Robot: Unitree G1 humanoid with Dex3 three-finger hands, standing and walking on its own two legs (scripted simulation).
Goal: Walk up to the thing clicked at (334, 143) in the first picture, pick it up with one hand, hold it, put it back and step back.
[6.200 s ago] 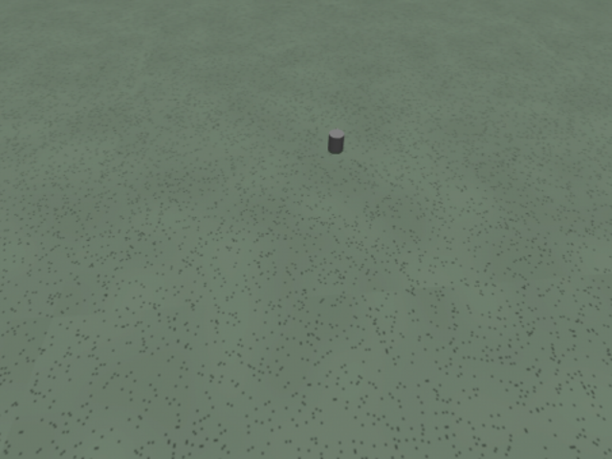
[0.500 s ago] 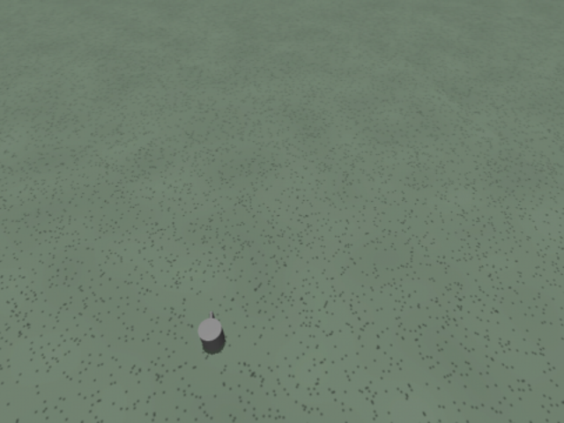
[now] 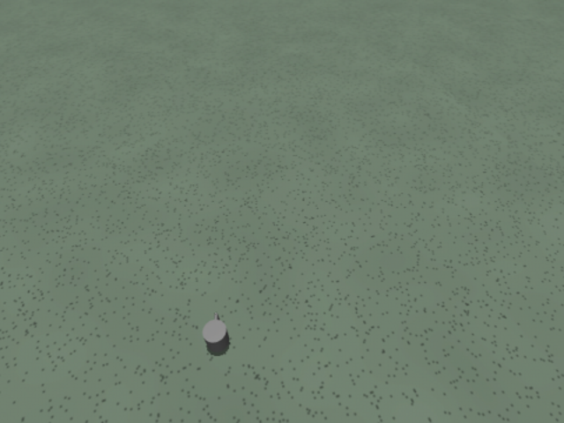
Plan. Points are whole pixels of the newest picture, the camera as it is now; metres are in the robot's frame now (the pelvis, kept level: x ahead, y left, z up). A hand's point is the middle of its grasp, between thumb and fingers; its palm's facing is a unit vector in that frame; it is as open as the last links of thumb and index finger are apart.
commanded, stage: walk up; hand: left
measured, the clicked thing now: (216, 331) +0.55 +0.25 -0.73
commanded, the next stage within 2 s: none
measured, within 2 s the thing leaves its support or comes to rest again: neither
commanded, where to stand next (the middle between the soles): +0.09 +0.00 m, yaw -2 degrees
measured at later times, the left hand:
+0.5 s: hand out of the picture +0.12 +0.28 -0.17, palm faces +0.00 -0.93 -0.37, open 7.4 cm
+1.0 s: hand out of the picture +0.08 +0.27 -0.16, palm faces -0.06 -0.91 -0.40, open 7.4 cm
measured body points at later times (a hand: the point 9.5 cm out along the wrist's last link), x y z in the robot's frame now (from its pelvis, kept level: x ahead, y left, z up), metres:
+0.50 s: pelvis +0.08 +0.02 -0.02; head +0.13 +0.02 +0.43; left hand +0.12 +0.33 -0.15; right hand +0.17 -0.31 -0.14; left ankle +0.17 +0.14 -0.75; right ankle +0.06 -0.12 -0.74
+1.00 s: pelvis +0.03 +0.00 -0.02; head +0.07 -0.02 +0.43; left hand +0.09 +0.31 -0.13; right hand +0.12 -0.32 -0.14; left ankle +0.08 +0.15 -0.70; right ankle +0.01 -0.11 -0.74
